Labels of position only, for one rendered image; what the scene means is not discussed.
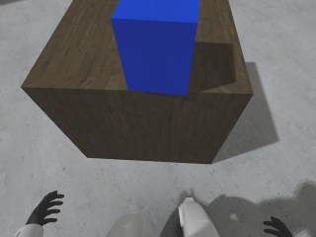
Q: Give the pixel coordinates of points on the carton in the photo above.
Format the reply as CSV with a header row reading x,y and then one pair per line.
x,y
156,40

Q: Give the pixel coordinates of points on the robot left hand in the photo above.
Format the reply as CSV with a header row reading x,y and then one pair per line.
x,y
42,210

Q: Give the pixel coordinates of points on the robot right shin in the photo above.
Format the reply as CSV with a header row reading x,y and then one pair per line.
x,y
187,199

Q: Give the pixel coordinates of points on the left robot forearm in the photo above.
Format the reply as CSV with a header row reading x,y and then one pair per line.
x,y
30,230

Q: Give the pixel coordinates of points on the left robot thigh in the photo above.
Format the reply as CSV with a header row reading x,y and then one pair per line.
x,y
130,225

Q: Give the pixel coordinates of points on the robot right hand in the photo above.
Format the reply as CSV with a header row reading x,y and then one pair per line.
x,y
280,226

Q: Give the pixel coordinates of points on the pedestal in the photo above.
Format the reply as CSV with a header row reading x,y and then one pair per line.
x,y
78,82

